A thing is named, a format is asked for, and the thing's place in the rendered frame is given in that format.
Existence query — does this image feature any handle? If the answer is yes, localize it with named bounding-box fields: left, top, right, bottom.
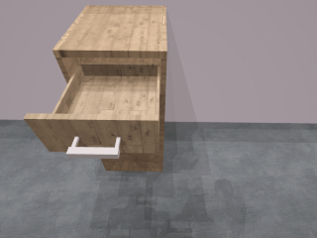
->
left=66, top=137, right=121, bottom=159

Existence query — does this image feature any drawer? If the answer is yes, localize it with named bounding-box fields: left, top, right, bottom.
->
left=24, top=62, right=160, bottom=154

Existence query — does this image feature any cabinet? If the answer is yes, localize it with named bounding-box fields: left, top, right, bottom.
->
left=53, top=5, right=167, bottom=172

